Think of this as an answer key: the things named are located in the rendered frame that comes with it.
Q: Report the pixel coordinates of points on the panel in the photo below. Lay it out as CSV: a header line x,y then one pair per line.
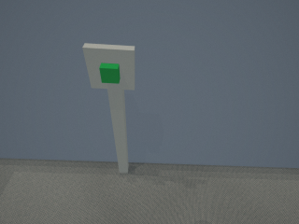
x,y
124,56

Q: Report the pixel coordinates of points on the button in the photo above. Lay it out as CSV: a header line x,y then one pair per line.
x,y
110,73

